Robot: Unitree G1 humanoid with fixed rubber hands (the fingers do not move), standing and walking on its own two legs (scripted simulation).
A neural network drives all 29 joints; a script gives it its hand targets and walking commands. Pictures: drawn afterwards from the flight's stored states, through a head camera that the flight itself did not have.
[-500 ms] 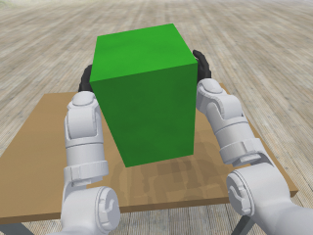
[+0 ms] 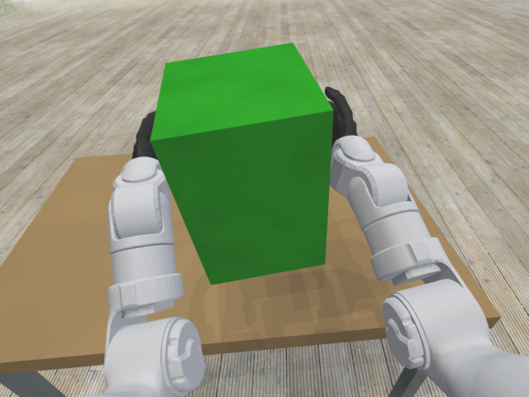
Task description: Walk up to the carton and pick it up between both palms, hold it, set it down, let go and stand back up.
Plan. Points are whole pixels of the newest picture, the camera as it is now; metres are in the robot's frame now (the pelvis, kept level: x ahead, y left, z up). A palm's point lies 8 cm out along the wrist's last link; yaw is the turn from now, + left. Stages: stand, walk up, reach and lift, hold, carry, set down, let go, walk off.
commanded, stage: hold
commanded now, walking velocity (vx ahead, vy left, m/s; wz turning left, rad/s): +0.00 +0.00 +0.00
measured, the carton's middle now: (250, 169) +0.37 +0.00 +0.21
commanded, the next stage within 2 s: none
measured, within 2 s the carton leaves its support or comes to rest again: neither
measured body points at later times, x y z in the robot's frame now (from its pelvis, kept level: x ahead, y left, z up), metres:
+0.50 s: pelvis +0.01 +0.00 +0.00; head -0.04 +0.01 +0.45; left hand +0.41 +0.14 +0.24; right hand +0.41 -0.13 +0.25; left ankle +0.01 +0.14 -0.75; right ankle +0.05 -0.11 -0.75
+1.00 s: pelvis +0.00 +0.01 +0.00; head -0.07 +0.01 +0.44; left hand +0.38 +0.14 +0.25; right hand +0.38 -0.13 +0.26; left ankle +0.01 +0.14 -0.75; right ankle +0.05 -0.11 -0.75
